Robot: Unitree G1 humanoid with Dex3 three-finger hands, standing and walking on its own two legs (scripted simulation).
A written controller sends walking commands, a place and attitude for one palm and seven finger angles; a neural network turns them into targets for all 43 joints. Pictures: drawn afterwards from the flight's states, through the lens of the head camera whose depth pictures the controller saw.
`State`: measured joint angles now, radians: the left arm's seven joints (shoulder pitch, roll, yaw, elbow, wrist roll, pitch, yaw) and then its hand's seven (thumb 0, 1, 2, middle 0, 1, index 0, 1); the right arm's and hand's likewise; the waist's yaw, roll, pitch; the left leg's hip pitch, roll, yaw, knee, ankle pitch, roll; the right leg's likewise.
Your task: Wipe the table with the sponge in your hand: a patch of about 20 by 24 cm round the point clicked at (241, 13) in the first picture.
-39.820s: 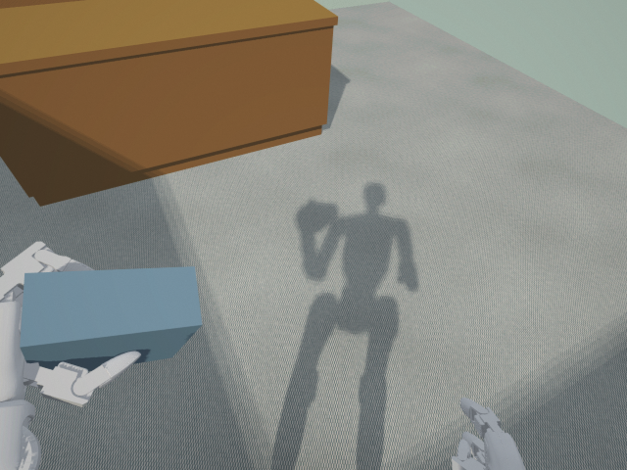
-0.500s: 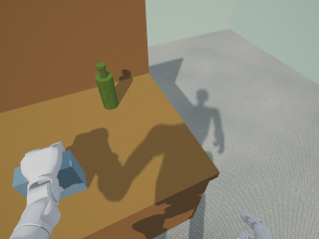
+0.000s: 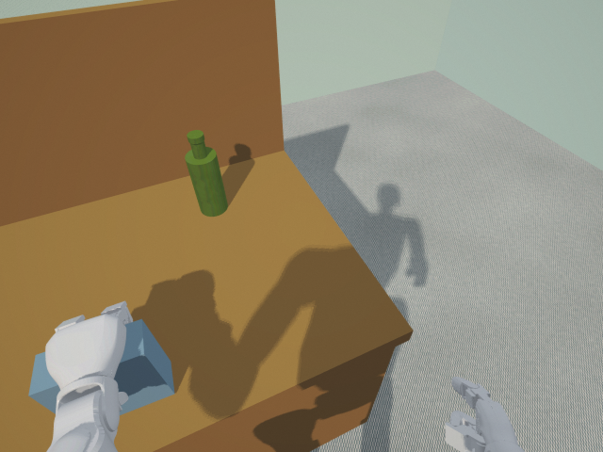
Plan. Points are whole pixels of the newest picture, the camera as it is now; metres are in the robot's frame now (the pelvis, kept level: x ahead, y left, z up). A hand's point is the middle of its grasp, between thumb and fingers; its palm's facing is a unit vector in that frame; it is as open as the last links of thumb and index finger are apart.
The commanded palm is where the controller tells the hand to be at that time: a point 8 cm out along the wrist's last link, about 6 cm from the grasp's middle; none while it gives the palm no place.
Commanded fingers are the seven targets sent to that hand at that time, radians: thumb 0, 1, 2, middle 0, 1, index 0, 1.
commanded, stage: lift the sponge slowly off the table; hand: left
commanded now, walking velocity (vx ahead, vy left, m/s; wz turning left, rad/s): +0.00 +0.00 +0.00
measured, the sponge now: (116, 382) +0.22 +0.31 -0.07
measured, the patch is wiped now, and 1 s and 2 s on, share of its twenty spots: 1.00 1.00 1.00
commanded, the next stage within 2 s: none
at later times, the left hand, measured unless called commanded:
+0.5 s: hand (107, 366) +0.22 +0.30 -0.01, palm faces -0.07 -0.09 -0.99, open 10.1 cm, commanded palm +0.19 +0.29 +0.05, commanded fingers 0.00 0.10 1.30 -1.20 -1.60 -1.20 -1.60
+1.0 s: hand (100, 370) +0.21 +0.29 +0.02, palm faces -0.05 -0.13 -0.99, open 10.0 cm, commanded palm +0.18 +0.29 +0.08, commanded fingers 0.00 0.10 1.30 -1.20 -1.60 -1.20 -1.60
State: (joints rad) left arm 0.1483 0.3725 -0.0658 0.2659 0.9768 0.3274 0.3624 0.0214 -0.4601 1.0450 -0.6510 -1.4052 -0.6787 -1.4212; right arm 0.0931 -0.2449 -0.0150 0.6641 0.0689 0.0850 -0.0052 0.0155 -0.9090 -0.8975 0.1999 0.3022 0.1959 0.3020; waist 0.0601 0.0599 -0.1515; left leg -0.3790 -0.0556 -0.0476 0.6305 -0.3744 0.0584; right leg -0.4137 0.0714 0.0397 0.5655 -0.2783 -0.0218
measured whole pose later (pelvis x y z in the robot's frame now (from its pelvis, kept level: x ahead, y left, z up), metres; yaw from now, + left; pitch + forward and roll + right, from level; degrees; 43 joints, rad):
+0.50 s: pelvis +0.00 +0.00 +0.00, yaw +0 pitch +5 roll -2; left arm 0.15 0.37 -0.06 0.25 0.96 0.30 0.30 0.00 -0.48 1.05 -0.68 -1.39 -0.70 -1.40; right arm 0.10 -0.24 -0.01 0.69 0.06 0.07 -0.02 0.02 -0.91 -0.90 0.20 0.30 0.20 0.30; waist 0.07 0.07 -0.12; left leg -0.32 -0.06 -0.05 0.59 -0.36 0.06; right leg -0.36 0.07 0.04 0.54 -0.27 -0.03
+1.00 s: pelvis +0.00 -0.01 +0.01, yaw +0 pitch +1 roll -1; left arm 0.16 0.38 -0.07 0.15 0.95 0.31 0.22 -0.01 -0.50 1.05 -0.72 -1.34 -0.75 -1.35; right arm 0.05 -0.22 0.01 0.69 0.05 0.07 -0.03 0.02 -0.91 -0.90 0.20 0.30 0.20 0.30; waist 0.11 0.06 -0.07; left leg -0.21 -0.05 -0.06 0.51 -0.32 0.05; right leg -0.24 0.07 0.04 0.46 -0.24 -0.03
